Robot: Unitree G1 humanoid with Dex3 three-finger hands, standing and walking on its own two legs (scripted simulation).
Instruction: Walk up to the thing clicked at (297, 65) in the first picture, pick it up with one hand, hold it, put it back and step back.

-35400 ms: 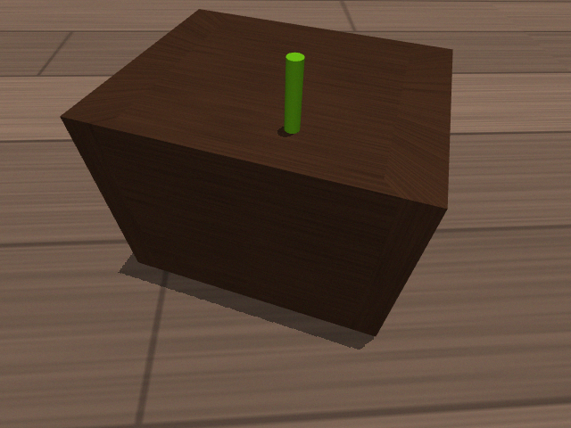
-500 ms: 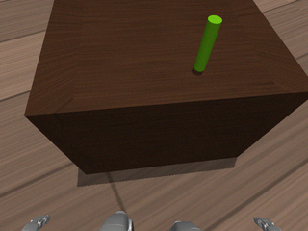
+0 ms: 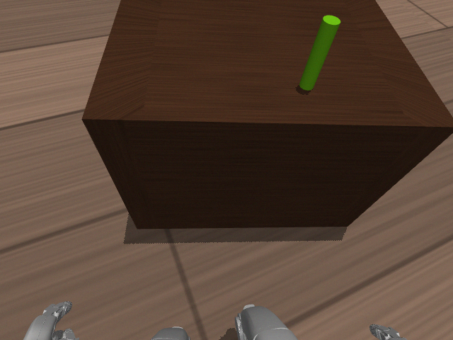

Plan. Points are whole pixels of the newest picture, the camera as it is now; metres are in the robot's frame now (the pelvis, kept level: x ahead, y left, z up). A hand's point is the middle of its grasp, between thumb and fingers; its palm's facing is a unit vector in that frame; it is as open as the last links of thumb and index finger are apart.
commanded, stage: step back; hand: right
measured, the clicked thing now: (317, 56) +0.76 -0.22 +0.03
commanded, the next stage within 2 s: none
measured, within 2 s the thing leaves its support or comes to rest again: neither
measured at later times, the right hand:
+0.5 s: hand out of the picture -0.09 -0.31 -0.16, palm faces -0.01 +0.93 -0.38, open 7.4 cm
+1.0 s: hand out of the picture -0.21 -0.31 -0.15, palm faces -0.01 +0.92 -0.38, open 7.4 cm
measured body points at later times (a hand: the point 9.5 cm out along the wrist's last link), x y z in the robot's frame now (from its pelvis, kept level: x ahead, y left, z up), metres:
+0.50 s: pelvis -0.16 -0.04 +0.00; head -0.11 -0.06 +0.45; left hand -0.05 +0.27 -0.10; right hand -0.09 -0.36 -0.13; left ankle -0.17 +0.10 -0.66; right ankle -0.12 -0.15 -0.73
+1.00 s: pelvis -0.35 -0.04 -0.01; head -0.30 -0.05 +0.43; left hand -0.28 +0.27 -0.13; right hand -0.21 -0.36 -0.12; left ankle -0.25 +0.09 -0.72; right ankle -0.37 -0.16 -0.73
